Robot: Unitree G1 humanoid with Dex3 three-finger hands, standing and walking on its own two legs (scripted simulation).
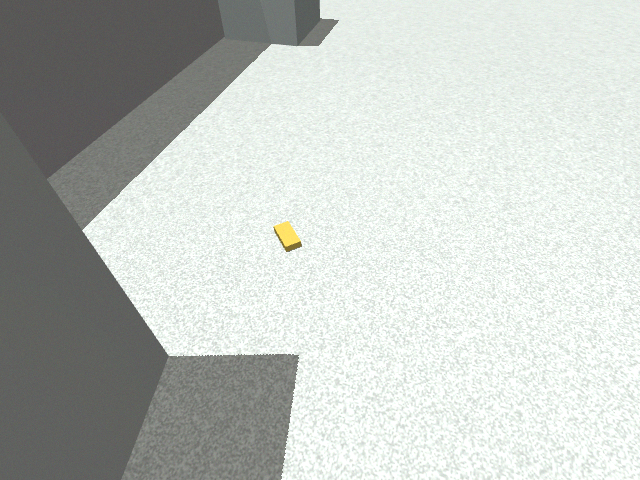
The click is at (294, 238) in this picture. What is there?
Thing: flat box
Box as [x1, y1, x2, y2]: [274, 221, 300, 251]
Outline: 288,221 274,226 274,231 286,251 300,246 300,240
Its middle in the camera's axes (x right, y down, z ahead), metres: -0.14 -0.01 +1.70
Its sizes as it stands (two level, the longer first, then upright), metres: 0.138 0.071 0.033
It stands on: the floor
